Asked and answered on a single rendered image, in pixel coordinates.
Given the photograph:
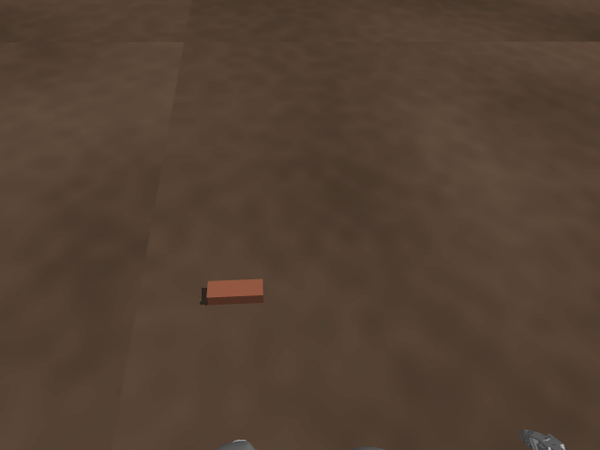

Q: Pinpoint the right robot hand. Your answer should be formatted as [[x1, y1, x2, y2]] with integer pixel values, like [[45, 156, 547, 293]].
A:
[[520, 429, 565, 450]]

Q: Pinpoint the carton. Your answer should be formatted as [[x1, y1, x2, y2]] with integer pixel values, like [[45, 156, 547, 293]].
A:
[[206, 279, 263, 305]]

